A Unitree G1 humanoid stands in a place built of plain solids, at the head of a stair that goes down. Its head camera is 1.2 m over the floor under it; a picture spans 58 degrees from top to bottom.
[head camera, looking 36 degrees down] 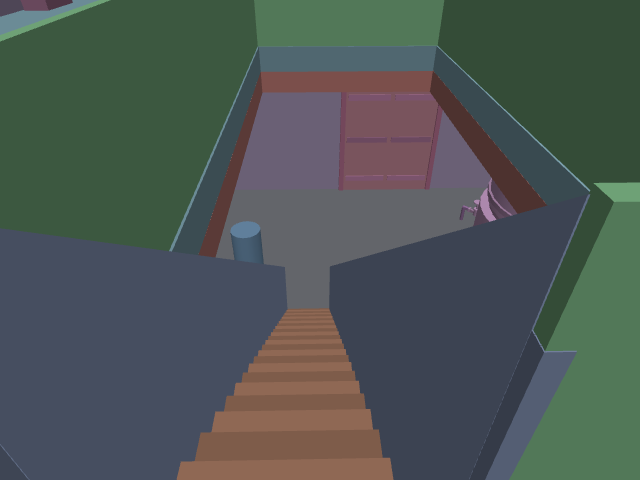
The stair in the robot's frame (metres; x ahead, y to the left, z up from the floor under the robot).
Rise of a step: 0.17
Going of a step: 0.21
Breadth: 0.83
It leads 1 degrees to the left of straight ahead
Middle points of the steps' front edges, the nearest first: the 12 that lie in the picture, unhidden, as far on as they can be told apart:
0.80 0.12 -0.35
1.00 0.13 -0.52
1.21 0.13 -0.70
1.42 0.13 -0.87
1.63 0.14 -1.05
1.84 0.14 -1.22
2.04 0.15 -1.40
2.25 0.15 -1.57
2.46 0.15 -1.75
2.67 0.16 -1.92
2.88 0.16 -2.10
3.08 0.16 -2.27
